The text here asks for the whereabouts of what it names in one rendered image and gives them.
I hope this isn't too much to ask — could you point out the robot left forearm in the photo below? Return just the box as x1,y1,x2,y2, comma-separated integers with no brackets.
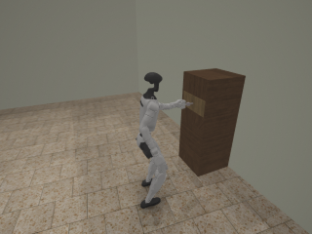
161,102,176,110

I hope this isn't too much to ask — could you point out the robot right forearm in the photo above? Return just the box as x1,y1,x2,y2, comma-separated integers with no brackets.
141,127,160,157

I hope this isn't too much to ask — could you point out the robot right hand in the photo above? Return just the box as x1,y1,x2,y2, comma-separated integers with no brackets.
153,154,168,173

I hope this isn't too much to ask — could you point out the cabinet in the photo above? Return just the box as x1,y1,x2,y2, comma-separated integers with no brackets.
178,68,246,176

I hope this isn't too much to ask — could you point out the robot right thigh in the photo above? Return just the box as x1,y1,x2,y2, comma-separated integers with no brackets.
142,143,167,178

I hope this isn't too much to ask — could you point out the drawer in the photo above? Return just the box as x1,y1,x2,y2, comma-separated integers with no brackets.
183,91,206,118

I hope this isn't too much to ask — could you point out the right robot shin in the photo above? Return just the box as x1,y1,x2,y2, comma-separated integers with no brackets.
145,173,167,203

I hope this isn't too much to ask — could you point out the robot right upper arm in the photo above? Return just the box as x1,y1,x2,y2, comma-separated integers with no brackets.
138,99,159,133

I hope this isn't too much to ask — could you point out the robot left hand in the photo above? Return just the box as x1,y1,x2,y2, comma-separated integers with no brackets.
175,99,186,109

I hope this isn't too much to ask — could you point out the robot left upper arm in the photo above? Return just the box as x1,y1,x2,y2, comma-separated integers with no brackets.
158,102,163,110

